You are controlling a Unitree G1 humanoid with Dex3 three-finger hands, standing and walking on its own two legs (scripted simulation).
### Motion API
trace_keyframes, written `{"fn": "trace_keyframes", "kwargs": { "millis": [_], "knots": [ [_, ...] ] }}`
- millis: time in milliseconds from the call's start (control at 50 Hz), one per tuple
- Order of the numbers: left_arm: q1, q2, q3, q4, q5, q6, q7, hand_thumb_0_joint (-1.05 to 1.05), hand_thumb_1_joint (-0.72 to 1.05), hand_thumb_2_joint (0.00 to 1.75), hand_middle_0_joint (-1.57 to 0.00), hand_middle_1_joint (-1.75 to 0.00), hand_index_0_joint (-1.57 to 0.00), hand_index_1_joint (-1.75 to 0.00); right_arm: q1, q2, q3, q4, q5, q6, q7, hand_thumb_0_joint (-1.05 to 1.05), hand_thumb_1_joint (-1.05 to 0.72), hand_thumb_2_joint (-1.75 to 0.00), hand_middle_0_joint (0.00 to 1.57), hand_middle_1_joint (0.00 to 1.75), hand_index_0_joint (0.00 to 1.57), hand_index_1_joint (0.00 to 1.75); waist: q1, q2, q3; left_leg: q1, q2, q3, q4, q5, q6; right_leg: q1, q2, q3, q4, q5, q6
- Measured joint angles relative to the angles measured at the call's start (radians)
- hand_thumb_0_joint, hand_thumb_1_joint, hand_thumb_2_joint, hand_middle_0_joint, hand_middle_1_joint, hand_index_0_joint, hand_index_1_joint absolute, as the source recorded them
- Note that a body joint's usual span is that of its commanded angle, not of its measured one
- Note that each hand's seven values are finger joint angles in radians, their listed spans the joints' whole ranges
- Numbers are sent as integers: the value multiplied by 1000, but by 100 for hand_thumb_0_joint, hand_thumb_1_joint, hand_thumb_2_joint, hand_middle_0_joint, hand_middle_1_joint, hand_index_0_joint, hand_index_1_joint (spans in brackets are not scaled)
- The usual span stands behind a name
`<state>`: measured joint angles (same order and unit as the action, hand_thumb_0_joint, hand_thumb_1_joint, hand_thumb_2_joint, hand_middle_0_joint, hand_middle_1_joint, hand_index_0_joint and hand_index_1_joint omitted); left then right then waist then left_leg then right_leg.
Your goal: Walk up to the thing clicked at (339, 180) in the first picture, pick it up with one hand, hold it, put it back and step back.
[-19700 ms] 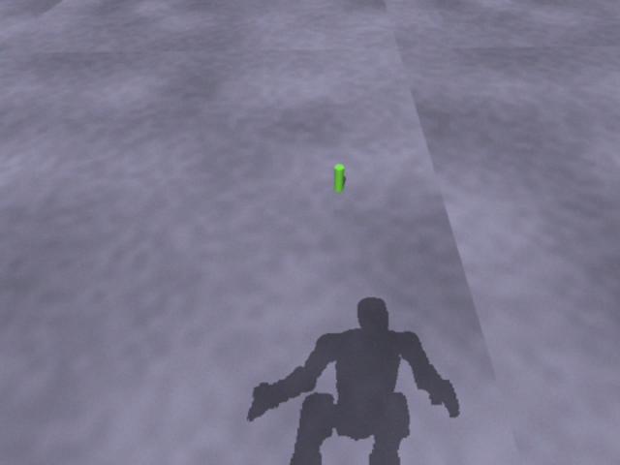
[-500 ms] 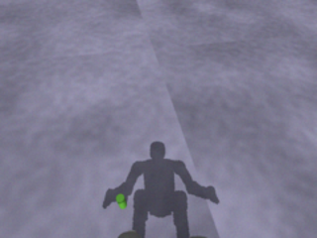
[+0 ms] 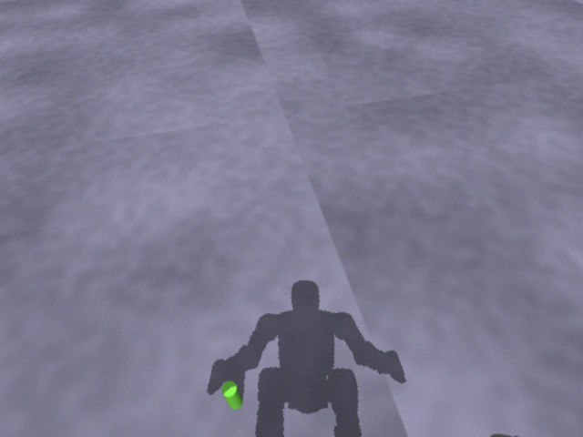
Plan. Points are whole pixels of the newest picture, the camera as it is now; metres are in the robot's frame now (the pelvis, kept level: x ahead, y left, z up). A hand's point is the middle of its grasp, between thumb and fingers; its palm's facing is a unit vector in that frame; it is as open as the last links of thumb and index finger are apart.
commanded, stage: walk up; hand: left
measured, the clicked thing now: (232, 395) +0.38 +0.24 -0.71
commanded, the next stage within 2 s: none
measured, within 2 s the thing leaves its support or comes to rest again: neither
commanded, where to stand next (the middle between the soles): +0.04 +0.01 m, yaw +2 degrees
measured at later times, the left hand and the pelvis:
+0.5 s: hand out of the picture +0.07 +0.26 -0.16, palm faces -0.01 -0.95 -0.32, open 7.4 cm; pelvis +0.01 +0.01 +0.01, yaw +0 degrees
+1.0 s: hand out of the picture +0.04 +0.26 -0.16, palm faces +0.02 -0.91 -0.42, open 7.4 cm; pelvis -0.04 -0.03 -0.02, yaw +0 degrees
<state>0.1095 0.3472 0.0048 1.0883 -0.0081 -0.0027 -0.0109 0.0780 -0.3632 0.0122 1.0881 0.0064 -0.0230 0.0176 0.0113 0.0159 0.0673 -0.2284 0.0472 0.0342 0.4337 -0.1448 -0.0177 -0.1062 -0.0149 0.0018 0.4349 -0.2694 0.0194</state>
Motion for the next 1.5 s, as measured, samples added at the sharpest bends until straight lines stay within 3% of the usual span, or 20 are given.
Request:
{"fn": "trace_keyframes", "kwargs": {
  "millis": [340, 740, 840, 920, 960, 1000, 1040, 1060, 1120, 1200, 1300, 1340, 1380, 1440, 1500],
  "knots": [
    [-31, 4, 8, 63, 6, 9, -4, 0, 90, 90, -20, -30, -20, -30, 19, 3, -7, 76, -9, -2, -4, 1, -90, -90, 20, 30, 20, 30, -25, -23, -14, 31, -10, 6, -95, 46, 9, 36, -9, 2, -109, 56, 10],
    [-1, -4, 13, 78, 8, 13, 0, 0, 90, 90, -20, -30, -20, -30, -14, 16, -13, 63, -6, 4, -4, 1, -90, -90, 20, 30, 20, 30, -8, -15, -16, 24, -18, 1, -95, 38, 11, 35, -17, -4, -114, 48, 14],
    [-28, 27, 38, -7, 2, 44, 6, 0, 90, 90, -20, -30, -20, -30, -48, 7, -37, -4, 6, 24, -12, 1, -90, -90, 20, 30, 20, 30, -7, -30, 47, -51, -18, -6, -21, 30, 13, -85, -16, -8, 64, 1, -8],
    [-27, 50, 60, -74, 7, 69, 4, 0, 90, 90, -20, -30, -20, -30, -60, -12, -58, -67, -12, 48, -23, 1, -90, -90, 20, 30, 20, 30, -3, -20, 74, -121, 3, -21, 56, 19, 5, -188, 13, -2, 315, -191, -47],
    [-10, 52, 66, -95, 11, 66, 1, 0, 90, 90, -20, -30, -20, -30, -64, -30, -65, -89, -21, 58, -26, 1, -90, -90, 20, 30, 20, 30, 7, -7, 72, -161, 18, -24, 111, 2, -6, -173, 11, -6, 269, -160, -55],
    [11, 44, 73, -99, 24, 51, 3, 0, 90, 90, -20, -30, -20, -30, -73, -50, -70, -104, -19, 68, -27, 1, -90, -90, 20, 30, 20, 30, 12, 13, 80, -205, 25, -46, 197, -61, -1, -156, 17, -9, 211, -97, -37],
    [34, 28, 68, -100, 39, 46, 2, 0, 90, 90, -20, -30, -20, -30, -67, -57, -76, -115, -18, 78, -31, 1, -90, -90, 20, 30, 20, 30, 17, 21, 84, -243, -30, -115, 339, -247, 13, -169, 16, -9, 235, -100, -37],
    [46, 20, 65, -101, 42, 43, 3, 0, 90, 90, -20, -30, -20, -30, -59, -58, -77, -119, -16, 81, -29, 1, -90, -90, 20, 30, 20, 30, 24, 17, 85, -256, -63, -136, 423, -293, 17, -171, 10, -1, 230, -94, -38],
    [71, -8, 56, -97, 47, 29, 10, 0, 90, 90, -20, -30, -20, -30, -16, -64, -77, -122, -7, 74, -19, 1, -90, -90, 20, 30, 20, 30, 22, 30, 77, -248, -108, -165, 558, -292, 13, -148, 5, -11, 165, -57, -38],
    [110, -23, 54, -131, 50, -9, 11, 0, 90, 90, -20, -30, -20, -30, 75, -58, -68, -102, -30, 78, 7, 1, -90, -90, 20, 30, 20, 30, 19, 38, 45, -143, -84, -133, 453, -323, 6, -105, -7, -50, 103, -39, -39],
    [166, 4, 61, -182, 43, -41, 1, 0, 90, 90, -20, -30, -20, -30, 121, -38, -65, -98, -47, 69, 33, 1, -90, -90, 20, 30, 20, 30, 26, 10, 37, -63, -48, -77, 281, -335, 26, -65, -41, -82, 81, -44, -23],
    [185, 24, 61, -186, 39, -33, -3, 0, 90, 90, -20, -30, -20, -30, 122, -30, -68, -110, -42, 48, 36, 1, -90, -90, 20, 30, 20, 30, 27, -4, 36, -27, -42, -52, 169, -262, 35, -63, -54, -83, 97, -57, -11],
    [198, 45, 61, -179, 31, -16, -1, 0, 90, 90, -20, -30, -20, -30, 115, -18, -74, -125, -41, 22, 30, 1, -90, -90, 20, 30, 20, 30, 29, -34, 37, 11, -59, -25, 85, -107, 28, -86, -79, -63, 171, -90, -11],
    [194, 53, 55, -145, 22, 16, 7, 0, 90, 90, -20, -30, -20, -30, 115, -1, -68, -153, -36, -2, 21, 1, -90, -90, 20, 30, 20, 30, 17, -45, 17, 19, -58, -12, 100, -130, 34, -163, -35, 14, 351, -223, -32],
    [183, 61, 50, -134, 13, 15, 7, 0, 90, 90, -20, -30, -20, -30, 117, 8, -50, -170, -28, -11, 9, 1, -90, -90, 20, 30, 20, 30, 9, -50, 9, 46, -49, -7, 79, -134, 35, -216, -3, 53, 421, -232, -37]
  ]
}}
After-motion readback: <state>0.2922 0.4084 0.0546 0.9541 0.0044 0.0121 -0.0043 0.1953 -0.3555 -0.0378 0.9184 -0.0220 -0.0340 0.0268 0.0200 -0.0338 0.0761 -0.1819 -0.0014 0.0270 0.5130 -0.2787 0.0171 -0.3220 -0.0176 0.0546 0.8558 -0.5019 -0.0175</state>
